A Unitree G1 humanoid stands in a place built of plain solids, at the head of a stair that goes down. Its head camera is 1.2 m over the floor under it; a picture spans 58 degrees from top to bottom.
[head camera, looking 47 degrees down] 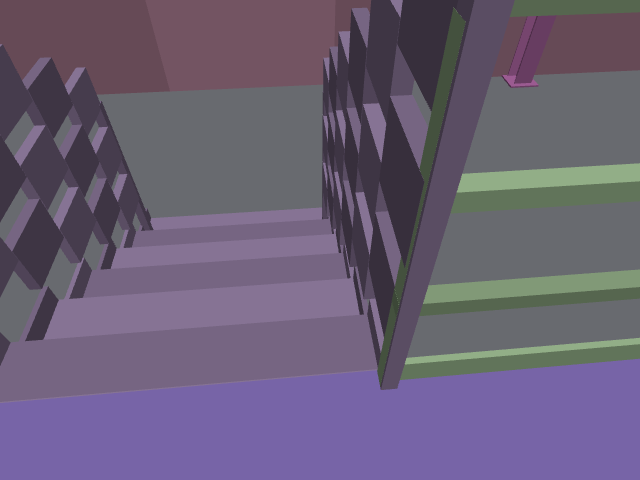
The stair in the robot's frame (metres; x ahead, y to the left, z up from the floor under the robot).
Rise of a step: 0.17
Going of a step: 0.30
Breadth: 1.32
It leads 5 degrees to the left of straight ahead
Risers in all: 7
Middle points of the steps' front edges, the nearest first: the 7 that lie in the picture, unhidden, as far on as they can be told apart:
0.54 0.43 0.00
0.84 0.46 -0.17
1.14 0.49 -0.33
1.44 0.51 -0.50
1.74 0.54 -0.67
2.04 0.57 -0.83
2.33 0.60 -1.00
